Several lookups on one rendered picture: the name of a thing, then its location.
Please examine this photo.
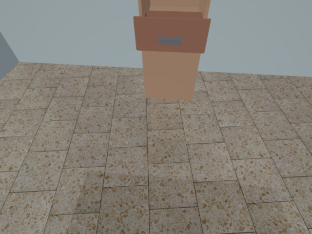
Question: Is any cabinet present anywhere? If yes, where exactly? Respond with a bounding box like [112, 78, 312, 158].
[138, 0, 211, 100]

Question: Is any handle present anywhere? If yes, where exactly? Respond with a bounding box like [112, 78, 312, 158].
[158, 35, 182, 45]

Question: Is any drawer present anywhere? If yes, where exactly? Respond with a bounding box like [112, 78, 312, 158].
[133, 10, 211, 54]

